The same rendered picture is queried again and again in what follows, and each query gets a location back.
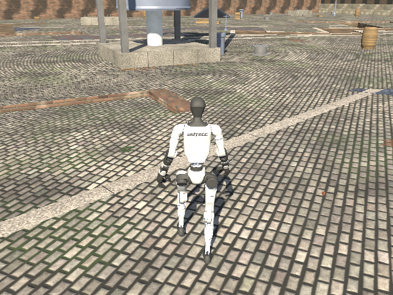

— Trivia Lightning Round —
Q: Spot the robot left hand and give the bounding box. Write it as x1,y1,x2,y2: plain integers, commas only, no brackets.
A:
157,173,171,188

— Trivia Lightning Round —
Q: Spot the robot right forearm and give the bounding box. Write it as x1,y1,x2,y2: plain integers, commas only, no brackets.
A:
219,148,229,169

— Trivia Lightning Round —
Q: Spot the humanoid robot torso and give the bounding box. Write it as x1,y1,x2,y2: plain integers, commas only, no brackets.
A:
183,121,211,184

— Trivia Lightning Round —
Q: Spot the robot right hand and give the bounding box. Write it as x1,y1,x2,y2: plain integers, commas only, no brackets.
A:
216,166,230,178

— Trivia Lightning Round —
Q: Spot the robot right upper arm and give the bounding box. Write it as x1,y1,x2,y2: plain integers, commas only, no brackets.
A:
210,124,226,157

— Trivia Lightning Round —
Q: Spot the robot left forearm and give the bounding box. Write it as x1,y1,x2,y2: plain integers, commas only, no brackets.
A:
159,149,173,176

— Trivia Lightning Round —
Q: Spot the robot left foot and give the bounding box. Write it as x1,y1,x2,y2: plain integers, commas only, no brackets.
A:
177,223,185,235

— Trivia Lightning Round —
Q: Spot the robot left upper arm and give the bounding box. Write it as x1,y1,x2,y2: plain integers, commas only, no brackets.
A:
168,124,185,158

